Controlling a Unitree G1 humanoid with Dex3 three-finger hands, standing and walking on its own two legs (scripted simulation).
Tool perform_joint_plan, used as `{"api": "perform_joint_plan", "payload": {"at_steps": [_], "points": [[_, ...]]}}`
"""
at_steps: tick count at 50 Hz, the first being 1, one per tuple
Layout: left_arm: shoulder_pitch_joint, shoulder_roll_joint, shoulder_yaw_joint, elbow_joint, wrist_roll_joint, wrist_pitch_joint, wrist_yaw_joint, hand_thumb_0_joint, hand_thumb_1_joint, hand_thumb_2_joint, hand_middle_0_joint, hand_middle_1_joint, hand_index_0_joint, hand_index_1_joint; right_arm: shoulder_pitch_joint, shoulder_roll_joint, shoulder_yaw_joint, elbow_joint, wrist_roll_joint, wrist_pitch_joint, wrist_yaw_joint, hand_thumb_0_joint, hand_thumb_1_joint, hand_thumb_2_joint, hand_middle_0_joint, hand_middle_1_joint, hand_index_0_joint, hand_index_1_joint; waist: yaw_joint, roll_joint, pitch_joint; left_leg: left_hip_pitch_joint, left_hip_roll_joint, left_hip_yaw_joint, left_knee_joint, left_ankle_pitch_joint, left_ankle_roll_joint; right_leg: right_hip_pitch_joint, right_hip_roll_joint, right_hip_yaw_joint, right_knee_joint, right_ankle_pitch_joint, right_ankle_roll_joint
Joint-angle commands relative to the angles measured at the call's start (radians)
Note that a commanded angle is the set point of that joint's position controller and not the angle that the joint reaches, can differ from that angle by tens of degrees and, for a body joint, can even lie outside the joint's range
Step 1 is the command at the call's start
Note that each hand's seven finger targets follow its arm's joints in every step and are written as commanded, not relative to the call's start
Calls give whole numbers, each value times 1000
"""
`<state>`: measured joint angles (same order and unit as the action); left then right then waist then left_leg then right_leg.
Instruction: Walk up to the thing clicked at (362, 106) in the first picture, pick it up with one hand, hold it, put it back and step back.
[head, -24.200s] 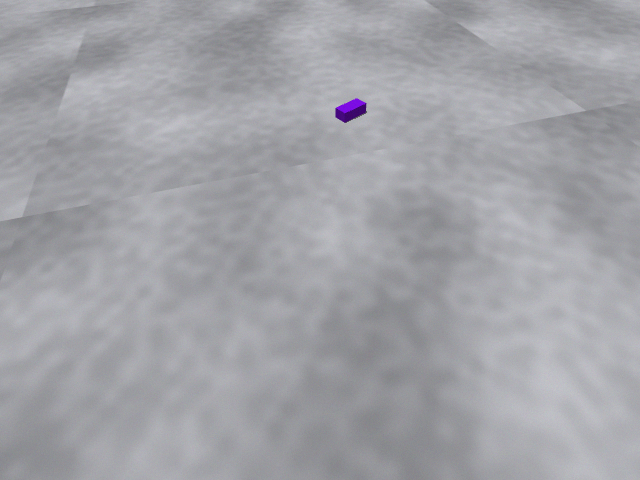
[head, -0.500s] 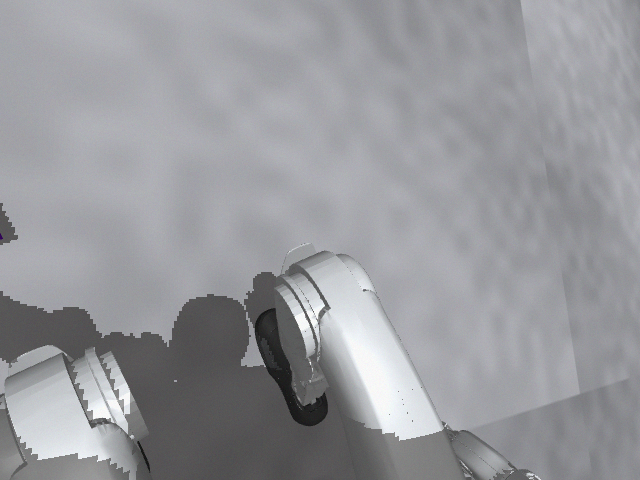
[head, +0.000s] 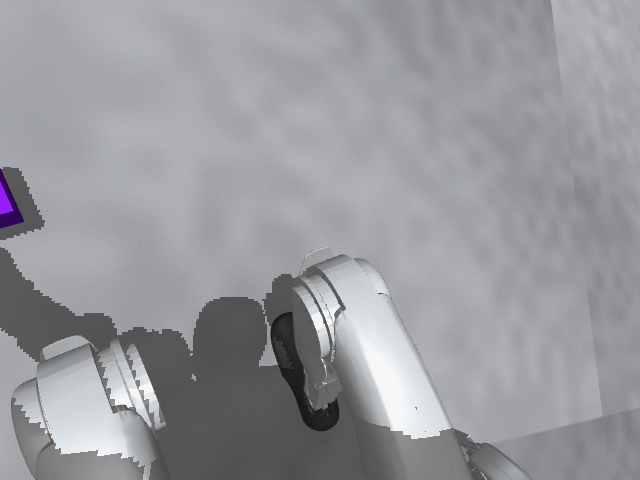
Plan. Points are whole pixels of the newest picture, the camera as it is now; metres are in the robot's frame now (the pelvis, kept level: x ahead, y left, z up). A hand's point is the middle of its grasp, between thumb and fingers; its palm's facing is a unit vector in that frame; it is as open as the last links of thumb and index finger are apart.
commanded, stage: settle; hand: left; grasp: from above
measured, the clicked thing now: out of the picture +0.48 +0.32 -0.27
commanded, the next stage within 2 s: lift in 0.50 s
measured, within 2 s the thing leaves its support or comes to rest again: neither
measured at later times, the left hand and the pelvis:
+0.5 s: hand out of the picture +0.46 +0.32 -0.14, palm faces -0.43 -0.09 -0.90, open 11.1 cm; pelvis +0.00 -0.01 +0.02, yaw +5 degrees
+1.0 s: hand out of the picture +0.43 +0.33 -0.07, palm faces -0.45 -0.11 -0.88, open 11.1 cm; pelvis -0.01 -0.01 +0.06, yaw +7 degrees
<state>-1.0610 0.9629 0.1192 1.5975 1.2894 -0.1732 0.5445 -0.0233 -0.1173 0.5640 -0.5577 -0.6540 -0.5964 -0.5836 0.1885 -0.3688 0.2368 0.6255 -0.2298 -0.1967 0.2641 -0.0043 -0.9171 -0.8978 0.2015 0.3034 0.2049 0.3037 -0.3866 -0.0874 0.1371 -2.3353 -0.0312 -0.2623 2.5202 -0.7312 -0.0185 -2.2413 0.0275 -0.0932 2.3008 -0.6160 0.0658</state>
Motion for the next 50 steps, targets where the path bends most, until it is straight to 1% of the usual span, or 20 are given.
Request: {"api": "perform_joint_plan", "payload": {"at_steps": [1, 2, 5, 8, 10, 12, 15, 21, 26, 27, 29, 32, 33, 37, 39, 41, 43, 45, 47, 50], "points": [[-287, 152, -17, -273, -32, 18, -2, 0, 513, 730, -888, -721, -905, -706, 178, -295, -157, 27, 35, 15, -6, 0, -904, -902, 200, 300, 199, 300, 4, 652, -815, 628, 32, 137, -329, 308, -4, 331, 17, -140, -155, 263, -107], [-287, 147, -8, -312, -36, 23, -11, 0, 548, 720, -907, -718, -928, -699, 188, -294, -168, 33, 39, 22, -4, 0, -902, -901, 200, 300, 199, 300, 20, 662, -850, 641, 29, 138, -337, 336, -6, 329, 13, -138, -148, 282, -106], [-252, 74, -28, -259, -44, 47, -54, 0, 601, 736, -950, -707, -969, -690, 205, -286, -189, 45, 54, 40, 3, 0, -899, -900, 200, 300, 199, 300, 5, 575, -769, 556, 19, 152, -320, 324, 6, 283, 11, -128, -158, 273, -107], [-269, 18, -66, -288, -61, 53, -101, 0, 638, 741, -986, -721, -1005, -704, 193, -256, -194, 43, 71, 65, -2, 0, -903, -901, 200, 300, 199, 300, 24, 556, -780, 537, 12, 160, -361, 259, 17, 296, 8, -109, -173, 227, -106], [-281, 47, -46, -317, -57, 53, -117, 0, 634, 777, -997, -715, -1007, -708, 202, -262, -206, 43, 76, 81, -9, 0, -904, -903, 200, 300, 199, 300, 42, 532, -823, 542, 7, 163, -367, 256, 19, 302, 1, -103, -178, 227, -105], [-276, -8, -72, -280, -62, 50, -144, 0, 613, 784, -987, -721, -994, -717, 198, -253, -212, 38, 82, 94, -18, 0, -908, -904, 200, 300, 199, 300, 21, 481, -791, 526, 4, 163, -369, 236, 22, 285, 0, -99, -186, 207, -108], [-338, 20, -66, -326, -59, 30, -171, 0, 569, 804, -973, -705, -971, -711, 193, -246, -217, 32, 89, 111, -39, 0, -909, -905, 200, 300, 199, 300, 31, 458, -800, 494, -3, 174, -372, 189, 29, 287, -5, -84, -204, 166, -105], [-329, 48, -49, -328, -55, 5, -193, 0, 520, 792, -922, -724, -926, -723, 193, -222, -221, 9, 93, 135, -78, 0, -905, -902, 200, 300, 199, 300, 53, 419, -839, 499, -13, 200, -391, 181, 32, 340, -7, -69, -236, 139, -105], [-359, 49, -51, -344, -46, -4, -204, 0, 485, 866, -899, -741, -892, -751, 208, -215, -225, 9, 98, 153, -106, 0, -901, -900, 200, 300, 200, 300, 48, 409, -848, 490, -16, 209, -395, 176, 34, 335, -9, -65, -253, 124, -110], [-346, 50, -51, -351, -47, -2, -208, 0, 509, 871, -916, -750, -909, -760, 207, -209, -226, 9, 102, 154, -109, 0, -903, -900, 200, 300, 199, 300, 61, 421, -856, 507, -15, 212, -409, 185, 32, 343, -12, -61, -253, 132, -110], [-348, 40, -52, -353, -54, -1, -210, 0, 583, 804, -968, -818, -987, -800, 216, -209, -229, 11, 102, 158, -116, 0, -934, -914, 199, 300, 199, 300, 64, 443, -854, 521, -15, 215, -415, 193, 30, 338, -14, -60, -259, 139, -112], [-330, 44, -49, -381, -67, 8, -221, 0, 553, 807, -917, -711, -922, -701, 227, -202, -236, 14, 111, 168, -126, 0, -882, -892, 201, 299, 200, 299, 82, 437, -917, 543, -13, 220, -431, 211, 33, 374, -14, -57, -266, 156, -110], [-327, 48, -43, -397, -72, 15, -228, 0, 593, 830, -982, -791, -993, -781, 235, -201, -239, 15, 113, 169, -128, 0, -929, -911, 199, 300, 199, 300, 85, 438, -923, 556, -14, 224, -433, 223, 34, 383, -18, -53, -276, 169, -108], [-292, 22, -47, -439, -109, 40, -276, 0, 649, 796, -977, -780, -1002, -755, 245, -203, -264, 20, 131, 186, -138, 0, -912, -905, 200, 300, 199, 300, 104, 452, -915, 591, -13, 220, -472, 220, 31, 370, -24, -47, -299, 160, -115], [-293, 49, -36, -511, -111, 41, -301, 0, 629, 820, -971, -778, -990, -759, 245, -201, -269, 19, 141, 200, -146, 0, -913, -906, 200, 300, 199, 300, 121, 464, -965, 610, -16, 226, -488, 236, 32, 401, -26, -39, -308, 172, -116], [-243, 10, -48, -527, -122, 42, -326, 0, 656, 822, -980, -793, -1004, -768, 248, -186, -276, 19, 148, 210, -148, 0, -911, -904, 200, 300, 200, 300, 130, 444, -963, 627, -15, 231, -501, 261, 33, 424, -27, -34, -320, 191, -114], [-220, 38, -29, -571, -127, 40, -338, 0, 678, 848, -1000, -800, -1022, -778, 239, -186, -286, 10, 157, 220, -154, 0, -911, -905, 200, 300, 200, 300, 149, 430, -979, 641, -14, 230, -519, 248, 36, 433, -28, -27, -336, 177, -115], [-195, -5, -45, -606, -134, 37, -355, 0, 672, 843, -986, -811, -1011, -784, 239, -181, -292, 6, 161, 226, -155, 0, -911, -904, 200, 300, 200, 300, 149, 423, -949, 654, -14, 223, -541, 247, 34, 424, -31, -27, -353, 172, -117], [-200, 15, -29, -676, -144, 33, -361, 0, 666, 864, -986, -814, -1007, -791, 231, -176, -301, -1, 168, 232, -162, 0, -911, -904, 200, 300, 200, 300, 165, 425, -994, 682, -15, 226, -560, 245, 37, 446, -33, -19, -373, 172, -115], [-138, -24, -49, -703, -160, 36, -374, 0, 660, 881, -973, -838, -996, -813, 217, -162, -310, -15, 181, 237, -167, 0, -908, -903, 200, 300, 200, 300, 177, 402, -982, 702, -8, 212, -620, 182, 42, 457, -30, -17, -405, 131, -108]]}}
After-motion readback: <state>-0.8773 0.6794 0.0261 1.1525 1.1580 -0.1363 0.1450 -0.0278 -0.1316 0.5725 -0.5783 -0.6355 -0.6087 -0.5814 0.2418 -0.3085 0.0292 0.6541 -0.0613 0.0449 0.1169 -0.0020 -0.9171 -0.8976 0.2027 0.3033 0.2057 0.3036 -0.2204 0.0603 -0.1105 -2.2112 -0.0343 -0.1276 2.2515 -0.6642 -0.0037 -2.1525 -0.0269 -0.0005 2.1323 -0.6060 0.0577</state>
